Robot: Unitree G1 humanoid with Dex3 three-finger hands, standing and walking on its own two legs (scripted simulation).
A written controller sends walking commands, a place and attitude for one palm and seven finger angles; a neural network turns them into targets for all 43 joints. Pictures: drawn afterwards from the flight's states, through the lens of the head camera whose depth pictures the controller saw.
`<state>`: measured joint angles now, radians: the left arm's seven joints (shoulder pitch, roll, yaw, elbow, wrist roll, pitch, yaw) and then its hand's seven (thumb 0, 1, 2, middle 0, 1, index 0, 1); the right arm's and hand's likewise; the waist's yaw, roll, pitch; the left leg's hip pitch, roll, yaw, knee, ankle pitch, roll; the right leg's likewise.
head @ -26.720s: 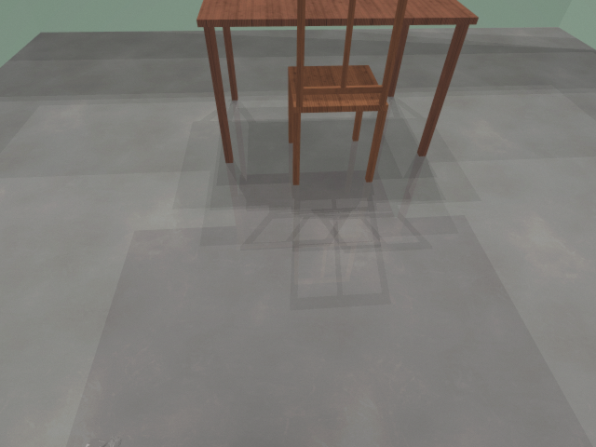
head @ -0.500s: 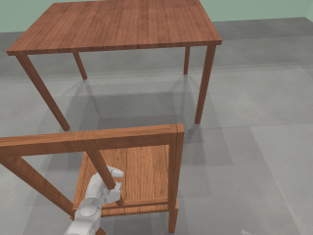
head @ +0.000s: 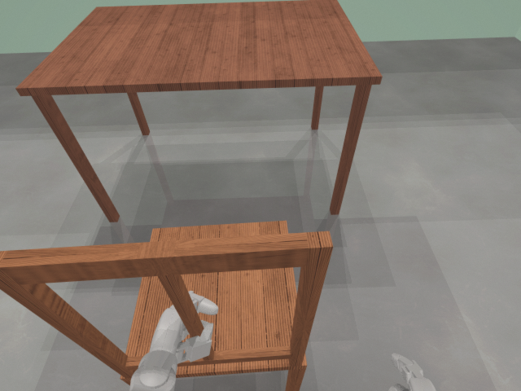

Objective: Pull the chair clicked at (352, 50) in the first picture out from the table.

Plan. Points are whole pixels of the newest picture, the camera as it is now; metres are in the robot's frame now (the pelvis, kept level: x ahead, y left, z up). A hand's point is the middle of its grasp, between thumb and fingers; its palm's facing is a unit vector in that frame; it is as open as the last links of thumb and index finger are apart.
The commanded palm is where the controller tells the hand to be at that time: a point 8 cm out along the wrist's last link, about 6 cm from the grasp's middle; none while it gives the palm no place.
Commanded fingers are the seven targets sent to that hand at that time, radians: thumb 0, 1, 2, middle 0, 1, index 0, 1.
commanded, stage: stop walking, hand still on the chair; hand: left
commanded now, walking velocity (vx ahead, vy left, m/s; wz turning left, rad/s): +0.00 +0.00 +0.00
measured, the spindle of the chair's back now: (193, 323) +0.24 +0.13 -0.05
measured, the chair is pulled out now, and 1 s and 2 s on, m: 0.59 0.59 0.59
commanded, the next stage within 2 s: open the thumb and straighten the fingers in 0.04 s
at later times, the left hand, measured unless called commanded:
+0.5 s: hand (199, 334) +0.23 +0.12 -0.06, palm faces -0.06 -0.98 -0.16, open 11.3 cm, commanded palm +0.20 +0.17 -0.05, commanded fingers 0.00 -0.55 0.20 -0.28 -0.80 -0.28 -0.80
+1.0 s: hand (196, 341) +0.22 +0.12 -0.07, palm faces -0.04 -0.99 -0.15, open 17.4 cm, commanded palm +0.19 +0.18 -0.05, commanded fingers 0.00 -0.55 0.20 0.00 0.00 0.00 0.00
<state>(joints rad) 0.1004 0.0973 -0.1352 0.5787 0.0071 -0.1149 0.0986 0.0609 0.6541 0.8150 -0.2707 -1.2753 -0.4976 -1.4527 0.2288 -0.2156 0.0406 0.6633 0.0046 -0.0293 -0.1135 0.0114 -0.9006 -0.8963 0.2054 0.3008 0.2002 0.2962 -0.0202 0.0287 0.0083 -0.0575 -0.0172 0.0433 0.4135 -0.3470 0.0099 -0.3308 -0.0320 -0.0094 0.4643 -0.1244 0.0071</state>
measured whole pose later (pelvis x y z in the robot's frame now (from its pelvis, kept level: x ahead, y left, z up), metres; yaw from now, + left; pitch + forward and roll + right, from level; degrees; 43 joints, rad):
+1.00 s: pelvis +0.01 -0.01 -0.04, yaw +4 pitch +12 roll +0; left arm 0.28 0.16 -0.10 0.08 -0.03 0.15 -0.02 -0.01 -0.54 0.20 -0.02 -0.06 -0.02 -0.07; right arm 0.27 -0.27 0.02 0.51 0.03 -0.18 -0.07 0.01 -0.90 -0.90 0.21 0.30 0.20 0.30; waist -0.03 0.06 -0.14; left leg -0.49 -0.01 -0.03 0.83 -0.54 0.00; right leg -0.72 -0.06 -0.08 0.81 -0.29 -0.01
